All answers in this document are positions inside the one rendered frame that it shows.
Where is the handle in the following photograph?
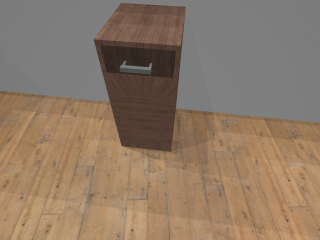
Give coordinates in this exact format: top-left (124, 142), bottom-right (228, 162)
top-left (120, 61), bottom-right (153, 75)

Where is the drawer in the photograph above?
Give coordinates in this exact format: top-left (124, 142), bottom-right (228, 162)
top-left (101, 45), bottom-right (176, 78)

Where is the cabinet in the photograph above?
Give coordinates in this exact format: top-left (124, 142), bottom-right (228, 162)
top-left (93, 3), bottom-right (186, 152)

